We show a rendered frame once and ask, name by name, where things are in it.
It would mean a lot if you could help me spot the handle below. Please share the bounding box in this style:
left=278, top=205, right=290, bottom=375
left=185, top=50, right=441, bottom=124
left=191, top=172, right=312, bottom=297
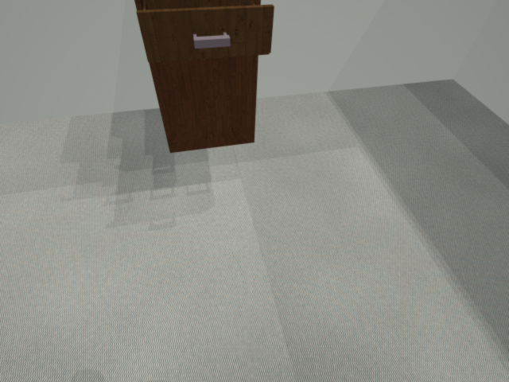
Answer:
left=193, top=33, right=231, bottom=49

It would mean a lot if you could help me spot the cabinet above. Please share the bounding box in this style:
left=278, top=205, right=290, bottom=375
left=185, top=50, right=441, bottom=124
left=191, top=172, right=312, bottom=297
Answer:
left=134, top=0, right=261, bottom=153

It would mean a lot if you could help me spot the drawer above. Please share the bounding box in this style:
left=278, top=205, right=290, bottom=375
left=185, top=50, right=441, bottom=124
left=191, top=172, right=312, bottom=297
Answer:
left=137, top=0, right=274, bottom=63

